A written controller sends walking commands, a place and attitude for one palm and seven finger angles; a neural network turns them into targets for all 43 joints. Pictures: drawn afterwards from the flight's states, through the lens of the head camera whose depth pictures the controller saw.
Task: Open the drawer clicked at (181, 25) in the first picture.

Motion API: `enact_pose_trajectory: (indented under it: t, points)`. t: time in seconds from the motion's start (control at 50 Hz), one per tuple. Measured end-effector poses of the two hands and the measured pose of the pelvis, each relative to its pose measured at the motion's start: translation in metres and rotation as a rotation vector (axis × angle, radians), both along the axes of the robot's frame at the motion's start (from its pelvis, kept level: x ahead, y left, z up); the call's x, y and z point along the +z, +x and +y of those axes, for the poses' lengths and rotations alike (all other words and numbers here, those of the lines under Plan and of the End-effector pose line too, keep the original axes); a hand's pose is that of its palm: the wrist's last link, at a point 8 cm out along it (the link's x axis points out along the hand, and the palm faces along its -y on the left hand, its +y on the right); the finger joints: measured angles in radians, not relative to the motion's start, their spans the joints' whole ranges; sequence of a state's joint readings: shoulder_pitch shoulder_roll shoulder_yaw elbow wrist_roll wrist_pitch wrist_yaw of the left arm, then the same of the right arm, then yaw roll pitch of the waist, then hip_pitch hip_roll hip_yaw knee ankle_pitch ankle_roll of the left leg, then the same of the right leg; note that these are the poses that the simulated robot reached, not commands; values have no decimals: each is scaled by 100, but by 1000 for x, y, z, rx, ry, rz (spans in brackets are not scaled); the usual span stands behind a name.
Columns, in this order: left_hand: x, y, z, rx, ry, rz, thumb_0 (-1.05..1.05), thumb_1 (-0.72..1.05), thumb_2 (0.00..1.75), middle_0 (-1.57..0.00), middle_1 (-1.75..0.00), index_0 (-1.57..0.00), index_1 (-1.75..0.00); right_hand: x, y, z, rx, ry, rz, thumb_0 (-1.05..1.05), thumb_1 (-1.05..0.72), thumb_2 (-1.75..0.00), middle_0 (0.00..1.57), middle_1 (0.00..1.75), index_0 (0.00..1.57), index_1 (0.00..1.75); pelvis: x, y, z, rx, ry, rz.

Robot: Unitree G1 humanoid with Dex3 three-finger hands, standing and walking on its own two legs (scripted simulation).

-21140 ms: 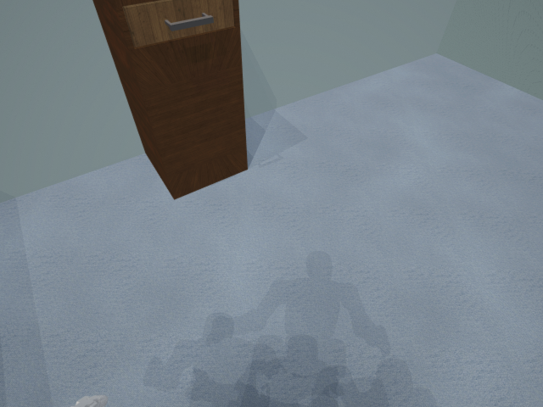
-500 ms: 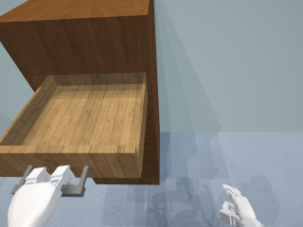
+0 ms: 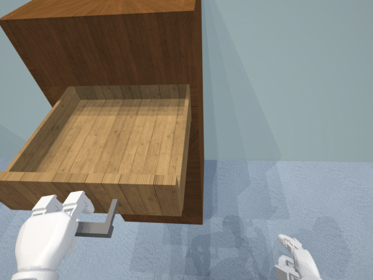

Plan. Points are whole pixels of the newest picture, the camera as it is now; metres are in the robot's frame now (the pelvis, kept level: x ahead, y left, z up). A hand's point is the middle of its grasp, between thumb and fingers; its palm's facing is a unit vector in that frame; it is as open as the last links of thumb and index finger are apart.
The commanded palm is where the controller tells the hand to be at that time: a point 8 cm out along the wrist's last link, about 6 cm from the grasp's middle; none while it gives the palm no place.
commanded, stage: open the thumb to release the handle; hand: left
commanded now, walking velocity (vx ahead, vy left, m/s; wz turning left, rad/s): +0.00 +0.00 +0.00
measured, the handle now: (74, 216) +0.20 +0.25 +0.08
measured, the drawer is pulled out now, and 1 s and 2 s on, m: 0.30 0.30 0.30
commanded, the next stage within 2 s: lift the hand off the handle in 0.34 s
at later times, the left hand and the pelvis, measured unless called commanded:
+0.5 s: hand (65, 249) +0.15 +0.25 +0.06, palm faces +0.06 -0.12 -0.99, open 13.5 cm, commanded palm +0.13 +0.24 +0.11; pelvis -0.01 +0.00 +0.01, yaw +0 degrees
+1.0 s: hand (69, 237) +0.17 +0.24 +0.08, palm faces +0.05 -0.12 -0.99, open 13.4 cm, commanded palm +0.15 +0.23 +0.15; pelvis -0.02 +0.01 +0.01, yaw +1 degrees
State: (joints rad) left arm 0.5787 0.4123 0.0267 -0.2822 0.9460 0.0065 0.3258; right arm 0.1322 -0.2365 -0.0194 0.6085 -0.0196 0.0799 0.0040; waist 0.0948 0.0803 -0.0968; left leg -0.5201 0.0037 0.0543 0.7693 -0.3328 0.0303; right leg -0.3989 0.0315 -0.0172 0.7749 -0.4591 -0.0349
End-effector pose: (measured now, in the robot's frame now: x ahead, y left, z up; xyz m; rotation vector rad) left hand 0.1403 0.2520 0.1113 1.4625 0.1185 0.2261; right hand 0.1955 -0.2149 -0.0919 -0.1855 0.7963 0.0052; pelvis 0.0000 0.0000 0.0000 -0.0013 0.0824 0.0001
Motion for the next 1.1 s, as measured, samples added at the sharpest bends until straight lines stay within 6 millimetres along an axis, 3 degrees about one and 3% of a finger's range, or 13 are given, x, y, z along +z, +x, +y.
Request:
enact_pose_trajectory:
  t: [0.2, 0.34, 0.44, 0.84, 1.1]
  points:
    - [3, -2, -6, -22, -20, 60, 0, 19, 60, -36, -127, -38, -128, 11, 5, 18, 46, 16, -37, 1, -91, -90, 20, 30, 20, 30, 6, -2, 1, 4, -1, -33]
    - [4, -11, -6, -49, -22, 54, 0, -22, 42, -33, -123, -34, -123, 19, 9, 14, 53, 0, -62, 1, -91, -90, 20, 30, 21, 30, 7, -6, 1, 2, -5, -37]
    - [3, -14, -1, -41, -18, 37, 0, -39, 35, -32, -121, -33, -121, 19, 7, 10, 48, -19, -53, 1, -91, -90, 20, 30, 21, 30, 7, -9, 2, 5, -8, -39]
    - [1, -1, -3, -16, -24, 18, 0, -49, 30, -31, -120, -33, -124, 9, -14, 23, 49, 3, -13, 1, -91, -90, 20, 30, 20, 30, 8, -19, 5, 19, -10, -59]
    - [29, 4, -9, -84, -25, 13, 0, -49, 30, -35, -121, -40, -125, 23, -1, 31, 64, 8, -66, 1, -91, -90, 20, 30, 20, 30, 15, -18, 9, 21, -12, -97]
